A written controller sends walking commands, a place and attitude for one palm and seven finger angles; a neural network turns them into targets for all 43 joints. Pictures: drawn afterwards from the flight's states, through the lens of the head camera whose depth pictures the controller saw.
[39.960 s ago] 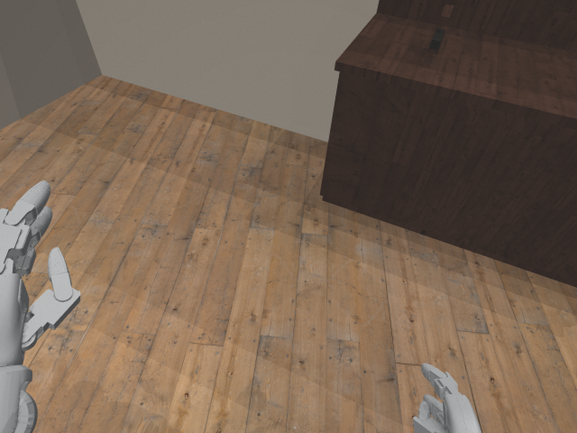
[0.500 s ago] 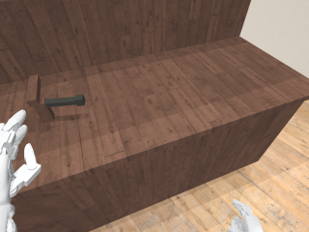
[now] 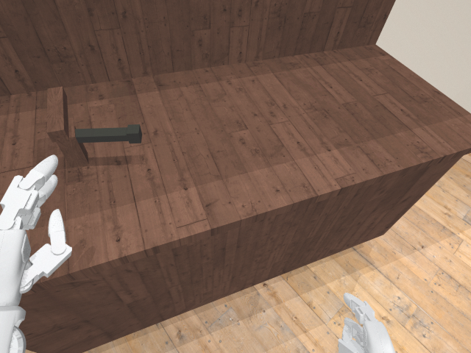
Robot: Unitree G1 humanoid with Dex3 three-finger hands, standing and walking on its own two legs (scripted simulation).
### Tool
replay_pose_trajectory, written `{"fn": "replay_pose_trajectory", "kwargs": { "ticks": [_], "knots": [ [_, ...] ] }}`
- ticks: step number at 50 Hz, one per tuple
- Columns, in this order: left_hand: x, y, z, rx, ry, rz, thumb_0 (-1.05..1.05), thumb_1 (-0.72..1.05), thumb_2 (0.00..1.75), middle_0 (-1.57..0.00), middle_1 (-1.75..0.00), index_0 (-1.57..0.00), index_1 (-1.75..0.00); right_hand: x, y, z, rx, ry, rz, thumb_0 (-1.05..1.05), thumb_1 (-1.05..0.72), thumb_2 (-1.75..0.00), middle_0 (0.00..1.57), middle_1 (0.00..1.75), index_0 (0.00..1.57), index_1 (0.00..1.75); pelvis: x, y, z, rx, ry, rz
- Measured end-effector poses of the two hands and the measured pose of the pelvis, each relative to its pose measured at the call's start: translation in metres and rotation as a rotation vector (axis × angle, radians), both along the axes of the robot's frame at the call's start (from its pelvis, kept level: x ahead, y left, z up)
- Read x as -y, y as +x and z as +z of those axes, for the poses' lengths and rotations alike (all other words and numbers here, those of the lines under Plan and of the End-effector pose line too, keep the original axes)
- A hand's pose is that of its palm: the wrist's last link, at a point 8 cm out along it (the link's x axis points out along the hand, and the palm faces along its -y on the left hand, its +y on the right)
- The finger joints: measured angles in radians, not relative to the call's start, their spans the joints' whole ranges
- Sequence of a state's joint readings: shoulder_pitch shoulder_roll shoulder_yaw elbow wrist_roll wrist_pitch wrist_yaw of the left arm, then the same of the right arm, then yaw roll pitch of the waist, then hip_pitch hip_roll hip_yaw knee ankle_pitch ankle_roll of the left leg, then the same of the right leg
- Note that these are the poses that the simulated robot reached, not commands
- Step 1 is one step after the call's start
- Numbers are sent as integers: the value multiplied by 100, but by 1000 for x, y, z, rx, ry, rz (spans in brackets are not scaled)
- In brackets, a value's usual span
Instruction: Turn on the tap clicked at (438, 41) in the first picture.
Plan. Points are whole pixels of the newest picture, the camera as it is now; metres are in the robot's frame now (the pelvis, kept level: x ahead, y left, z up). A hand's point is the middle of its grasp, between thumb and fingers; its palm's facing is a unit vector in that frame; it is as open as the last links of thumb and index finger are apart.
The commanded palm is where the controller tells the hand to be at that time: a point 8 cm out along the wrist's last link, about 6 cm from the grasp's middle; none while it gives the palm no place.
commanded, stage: turn the palm inward beside the body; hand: left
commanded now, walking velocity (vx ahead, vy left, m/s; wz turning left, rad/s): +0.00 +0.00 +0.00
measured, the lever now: (134, 134) +0.50 +0.26 +0.05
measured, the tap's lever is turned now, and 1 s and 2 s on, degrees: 76 76 76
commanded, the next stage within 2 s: none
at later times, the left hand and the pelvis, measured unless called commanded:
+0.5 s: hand (24, 274) +0.16 +0.25 +0.16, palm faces +0.56 -0.77 -0.32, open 7.5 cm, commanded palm +0.13 +0.28 +0.16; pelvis -0.02 -0.01 -0.02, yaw +2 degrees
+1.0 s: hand (88, 273) +0.18 +0.20 +0.13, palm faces +0.55 -0.79 -0.26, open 7.4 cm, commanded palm +0.13 +0.23 +0.14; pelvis +0.01 -0.08 -0.02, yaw +4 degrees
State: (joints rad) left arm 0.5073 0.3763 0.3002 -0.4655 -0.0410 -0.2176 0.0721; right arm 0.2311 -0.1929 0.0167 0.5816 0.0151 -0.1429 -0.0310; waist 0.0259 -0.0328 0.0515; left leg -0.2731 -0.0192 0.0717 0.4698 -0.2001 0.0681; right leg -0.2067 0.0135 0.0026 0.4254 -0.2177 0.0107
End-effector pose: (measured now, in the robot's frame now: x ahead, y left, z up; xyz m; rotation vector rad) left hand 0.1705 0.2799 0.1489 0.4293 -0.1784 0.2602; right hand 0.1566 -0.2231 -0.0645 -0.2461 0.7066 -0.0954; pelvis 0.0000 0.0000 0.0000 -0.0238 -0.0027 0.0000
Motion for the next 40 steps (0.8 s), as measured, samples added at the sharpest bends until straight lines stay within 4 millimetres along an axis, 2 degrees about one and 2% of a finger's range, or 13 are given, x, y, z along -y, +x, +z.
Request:
{"fn": "replay_pose_trajectory", "kwargs": {
  "ticks": [2,5,8,10,13,16,18,20,24,28,31,35,40],
  "knots": [
    [-15,1,2,37,9,34,2,88,89,-21,-30,-21,-30,-11,4,2,-7,-12,28,1,-90,-90,21,30,20,30,-2,1,0,5,1,10],
    [-48,18,40,168,219,78,2,87,89,-22,-30,-22,-30,-31,14,-2,-14,-53,170,1,-90,-90,21,30,20,30,-5,-2,-5,12,0,57],
    [-65,30,64,232,77,129,2,88,89,-21,-30,-22,-30,-46,27,-6,-4,-7,232,1,-90,-90,21,30,20,30,-13,-2,-6,16,2,56],
    [-52,34,57,174,-47,88,2,89,90,-20,-30,-21,-30,-52,37,-4,40,44,211,1,-90,-90,21,30,20,30,-20,0,-5,18,6,29],
    [-8,32,21,-40,-129,-42,1,90,90,-19,-30,-19,-30,-59,50,3,113,107,175,1,-90,-90,21,30,21,30,-27,1,-8,20,14,-10],
    [27,18,-19,-215,-149,-125,1,90,90,-20,-30,-20,-30,-62,57,11,157,117,164,1,-90,-90,21,30,20,30,-26,-4,-10,12,14,-29],
    [31,2,-28,-229,-136,-101,2,89,89,-20,-30,-21,-30,-60,56,15,165,100,165,1,-90,-90,21,30,20,30,-21,-7,-12,3,16,-36],
    [23,-16,-22,-164,-95,-17,2,88,89,-21,-30,-21,-30,-56,53,15,157,82,174,1,-90,-90,21,30,20,30,-13,-11,-13,-3,19,-38],
    [0,-48,12,96,-13,212,2,88,89,-22,-30,-22,-30,-44,41,-1,109,52,215,1,-90,-90,21,30,20,30,2,-17,-18,-2,14,18],
    [-10,-56,25,221,-52,327,2,89,89,-21,-30,-21,-30,-29,28,-26,27,31,234,1,-90,-90,21,30,20,30,14,-24,-23,15,2,76],
    [4,-42,8,109,-138,292,1,89,90,-20,-30,-20,-30,-17,19,-34,2,30,207,1,-90,-90,21,30,20,30,24,-27,-22,34,8,89],
    [40,-22,-17,-98,-139,178,1,90,90,-19,-30,-19,-30,2,13,-31,36,44,149,1,-90,-90,21,30,20,30,37,-27,-20,44,22,73],
    [60,-21,-5,-30,-117,148,2,89,89,-21,-30,-21,-30,31,15,-24,92,56,84,1,-90,-90,21,30,20,30,57,-18,-20,37,24,44]
  ]
}}
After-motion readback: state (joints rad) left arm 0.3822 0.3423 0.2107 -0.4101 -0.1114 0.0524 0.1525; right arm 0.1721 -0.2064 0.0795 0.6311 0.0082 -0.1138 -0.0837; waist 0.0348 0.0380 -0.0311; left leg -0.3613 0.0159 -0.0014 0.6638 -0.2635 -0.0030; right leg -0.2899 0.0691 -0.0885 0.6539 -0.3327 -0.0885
